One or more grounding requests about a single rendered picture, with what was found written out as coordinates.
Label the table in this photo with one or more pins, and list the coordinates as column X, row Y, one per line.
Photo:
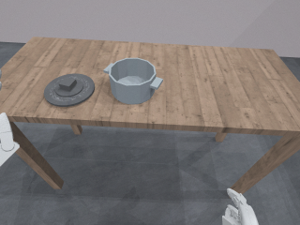
column 205, row 88

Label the knob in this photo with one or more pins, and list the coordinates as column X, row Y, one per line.
column 67, row 83

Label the right robot hand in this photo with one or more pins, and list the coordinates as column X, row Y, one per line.
column 243, row 216

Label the left robot hand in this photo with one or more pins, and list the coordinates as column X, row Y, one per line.
column 7, row 145

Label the lid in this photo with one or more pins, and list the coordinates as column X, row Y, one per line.
column 61, row 97

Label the pot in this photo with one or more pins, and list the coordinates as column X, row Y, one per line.
column 133, row 80

